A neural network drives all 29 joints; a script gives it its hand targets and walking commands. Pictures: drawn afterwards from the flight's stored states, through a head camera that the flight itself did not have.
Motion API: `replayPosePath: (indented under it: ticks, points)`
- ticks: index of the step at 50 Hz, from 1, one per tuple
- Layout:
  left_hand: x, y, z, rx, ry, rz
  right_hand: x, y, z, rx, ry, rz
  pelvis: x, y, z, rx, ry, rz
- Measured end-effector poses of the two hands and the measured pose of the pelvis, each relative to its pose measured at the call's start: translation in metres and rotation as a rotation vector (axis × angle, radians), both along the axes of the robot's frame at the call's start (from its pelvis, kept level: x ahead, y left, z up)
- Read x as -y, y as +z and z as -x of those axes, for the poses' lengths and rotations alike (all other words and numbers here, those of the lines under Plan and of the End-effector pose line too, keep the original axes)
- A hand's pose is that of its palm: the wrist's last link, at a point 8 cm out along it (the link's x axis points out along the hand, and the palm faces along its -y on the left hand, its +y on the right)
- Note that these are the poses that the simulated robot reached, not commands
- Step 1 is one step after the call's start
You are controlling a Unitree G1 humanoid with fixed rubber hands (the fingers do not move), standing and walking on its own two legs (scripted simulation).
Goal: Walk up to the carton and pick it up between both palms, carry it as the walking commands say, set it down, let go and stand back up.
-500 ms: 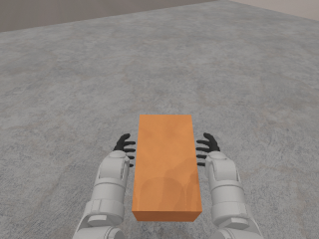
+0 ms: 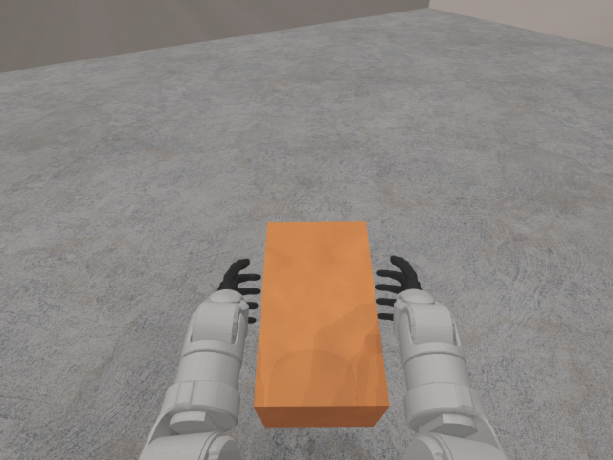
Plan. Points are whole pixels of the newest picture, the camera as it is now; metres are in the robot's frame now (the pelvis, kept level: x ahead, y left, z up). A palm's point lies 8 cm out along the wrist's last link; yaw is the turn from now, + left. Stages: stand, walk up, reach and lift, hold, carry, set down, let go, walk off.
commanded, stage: hold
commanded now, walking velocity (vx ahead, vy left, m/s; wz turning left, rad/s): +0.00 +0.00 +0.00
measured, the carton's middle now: (317, 320) +0.34 +0.00 -0.03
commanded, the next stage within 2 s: carry in 0.58 s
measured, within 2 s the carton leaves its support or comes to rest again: neither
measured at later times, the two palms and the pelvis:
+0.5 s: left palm (230, 302) +0.31 +0.12 +0.05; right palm (410, 302) +0.31 -0.13 +0.06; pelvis +0.01 +0.00 +0.00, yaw +0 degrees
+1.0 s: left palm (280, 221) +0.43 +0.06 +0.10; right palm (440, 236) +0.40 -0.19 +0.10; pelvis +0.11 -0.03 +0.02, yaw -5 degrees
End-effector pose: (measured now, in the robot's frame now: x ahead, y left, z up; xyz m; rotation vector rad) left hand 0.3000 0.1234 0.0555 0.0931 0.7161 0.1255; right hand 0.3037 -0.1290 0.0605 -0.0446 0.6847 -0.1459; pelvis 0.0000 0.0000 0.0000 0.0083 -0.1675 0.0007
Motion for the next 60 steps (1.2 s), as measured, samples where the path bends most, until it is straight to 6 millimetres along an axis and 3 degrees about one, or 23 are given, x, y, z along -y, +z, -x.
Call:
replayPosePath:
  ticks: [28,35,42,48,54,57,60]
  points:
    - [0.001,-0.001,-0.006,-0.003,-0.013,-0.005,0.002,-0.003,-0.006,-0.003,0.019,0.004,0.001,0.002,-0.01,-0.02,0.0,0.0]
    - [0.006,0.008,-0.022,0.016,-0.002,-0.021,0.004,0.008,-0.02,0.015,0.008,0.032,0.003,0.003,-0.019,-0.159,-0.055,0.001]
    - [0.047,0.031,-0.064,0.063,-0.003,-0.031,0.039,0.022,-0.05,0.052,-0.096,0.039,0.024,0.0,-0.047,-0.229,-0.071,0.008]
    - [0.065,0.045,-0.108,0.035,-0.047,-0.017,0.058,0.038,-0.082,0.026,-0.162,-0.013,0.027,0.014,-0.089,-0.279,-0.073,-0.034]
    - [0.058,0.051,-0.172,0.049,-0.035,0.033,0.051,0.045,-0.14,0.037,-0.177,-0.017,0.02,0.01,-0.154,-0.296,-0.089,-0.04]
    - [0.049,0.045,-0.21,0.067,-0.024,0.035,0.042,0.042,-0.179,0.051,-0.176,-0.015,0.012,-0.003,-0.195,-0.287,-0.115,-0.04]
    - [0.046,0.038,-0.243,0.03,-0.024,0.033,0.039,0.038,-0.212,0.01,-0.17,-0.003,0.009,-0.002,-0.234,-0.291,-0.143,-0.043]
